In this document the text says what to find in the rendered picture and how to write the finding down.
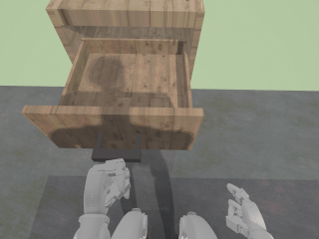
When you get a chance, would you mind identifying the robot right hand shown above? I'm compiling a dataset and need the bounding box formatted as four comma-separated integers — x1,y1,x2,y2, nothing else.
225,183,267,239

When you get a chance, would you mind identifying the handle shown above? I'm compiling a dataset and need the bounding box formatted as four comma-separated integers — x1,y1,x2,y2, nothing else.
91,133,142,162

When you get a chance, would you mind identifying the cabinet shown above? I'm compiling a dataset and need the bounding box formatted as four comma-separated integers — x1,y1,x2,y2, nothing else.
45,0,205,81

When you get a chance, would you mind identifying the robot thigh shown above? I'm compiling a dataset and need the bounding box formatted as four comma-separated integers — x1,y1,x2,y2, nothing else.
179,214,217,239
111,211,148,239

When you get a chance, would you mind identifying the drawer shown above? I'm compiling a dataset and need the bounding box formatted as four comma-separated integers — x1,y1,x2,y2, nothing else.
21,38,204,150

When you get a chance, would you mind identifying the left robot thigh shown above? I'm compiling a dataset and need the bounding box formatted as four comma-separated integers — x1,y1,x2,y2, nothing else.
111,211,148,239

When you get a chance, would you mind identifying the robot left hand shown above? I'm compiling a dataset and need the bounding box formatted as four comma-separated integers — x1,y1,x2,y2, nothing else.
84,158,132,215

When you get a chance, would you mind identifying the left robot forearm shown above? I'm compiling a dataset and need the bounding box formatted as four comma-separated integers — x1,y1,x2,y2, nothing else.
73,213,111,239

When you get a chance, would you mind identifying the right robot thigh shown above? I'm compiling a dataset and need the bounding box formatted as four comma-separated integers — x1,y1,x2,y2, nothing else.
179,214,217,239

